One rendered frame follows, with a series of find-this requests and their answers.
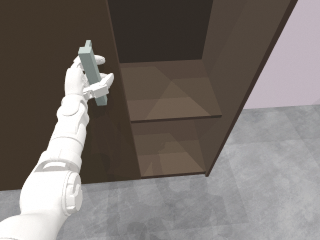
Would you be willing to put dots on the handle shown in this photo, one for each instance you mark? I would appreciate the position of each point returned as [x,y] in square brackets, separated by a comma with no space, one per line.
[91,70]

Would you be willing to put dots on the left robot forearm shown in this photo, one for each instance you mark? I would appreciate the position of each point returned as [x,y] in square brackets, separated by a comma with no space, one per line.
[67,141]

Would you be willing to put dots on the left robot hand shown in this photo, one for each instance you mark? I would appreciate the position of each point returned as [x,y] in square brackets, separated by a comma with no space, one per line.
[76,81]

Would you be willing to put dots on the left robot upper arm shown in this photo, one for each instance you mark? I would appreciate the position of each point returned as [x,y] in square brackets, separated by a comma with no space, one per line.
[48,198]

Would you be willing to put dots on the wardrobe door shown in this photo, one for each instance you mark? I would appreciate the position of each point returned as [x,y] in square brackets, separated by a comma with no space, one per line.
[39,41]

